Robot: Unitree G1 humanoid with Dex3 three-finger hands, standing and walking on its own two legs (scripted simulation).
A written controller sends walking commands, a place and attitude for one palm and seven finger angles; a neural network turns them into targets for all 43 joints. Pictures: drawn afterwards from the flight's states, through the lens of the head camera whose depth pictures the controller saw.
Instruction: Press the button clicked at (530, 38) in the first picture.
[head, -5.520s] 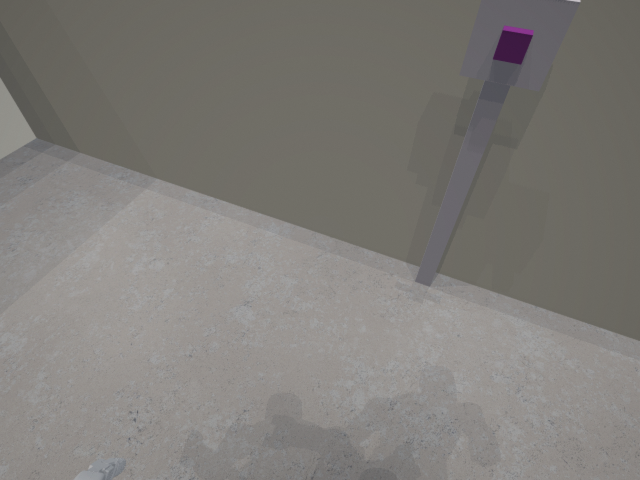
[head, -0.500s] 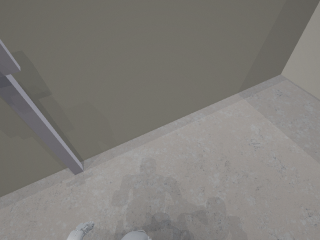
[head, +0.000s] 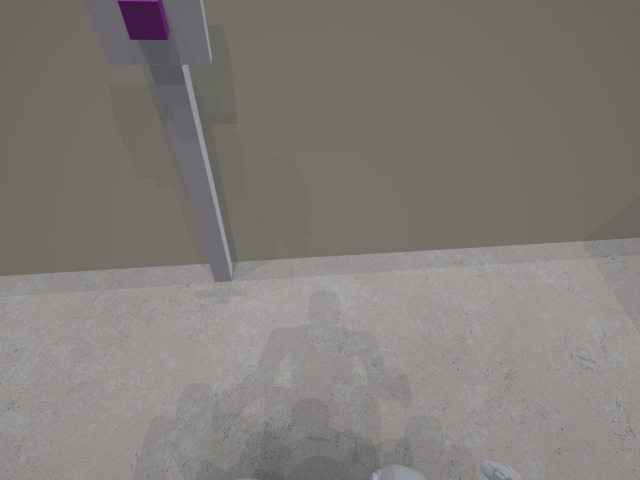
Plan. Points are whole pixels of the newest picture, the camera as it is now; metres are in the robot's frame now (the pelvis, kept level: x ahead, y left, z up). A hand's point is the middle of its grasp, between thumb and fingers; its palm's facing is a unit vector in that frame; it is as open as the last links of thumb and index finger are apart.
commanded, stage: turn to face it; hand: left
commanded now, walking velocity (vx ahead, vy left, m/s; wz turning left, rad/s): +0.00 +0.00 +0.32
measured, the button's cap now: (145, 16) +0.74 +0.36 +0.16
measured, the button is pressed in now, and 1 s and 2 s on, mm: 0 0 0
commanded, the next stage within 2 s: take the last steps up to it in 0.26 s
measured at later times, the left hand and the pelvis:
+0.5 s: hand out of the picture +0.02 +0.15 -0.14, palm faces +0.21 -0.94 -0.25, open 7.3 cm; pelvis +0.00 -0.04 +0.01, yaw +10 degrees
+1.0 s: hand out of the picture +0.05 +0.21 -0.17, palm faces +0.23 -0.96 -0.15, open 7.4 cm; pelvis +0.07 +0.04 +0.01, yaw +11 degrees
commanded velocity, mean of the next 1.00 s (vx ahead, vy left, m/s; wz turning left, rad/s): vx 0.20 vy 0.00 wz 0.10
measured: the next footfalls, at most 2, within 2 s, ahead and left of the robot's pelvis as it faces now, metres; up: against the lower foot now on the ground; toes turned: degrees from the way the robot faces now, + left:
right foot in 0.26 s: +0.06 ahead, -0.14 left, +0.00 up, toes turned +0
left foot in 0.72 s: +0.02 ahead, +0.12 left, +0.00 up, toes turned +19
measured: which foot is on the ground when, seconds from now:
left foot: down 0.00-0.26, up 0.28-0.70, down 0.72-1.00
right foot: up 0.00-0.24, down 0.26-0.74, up 0.76-1.00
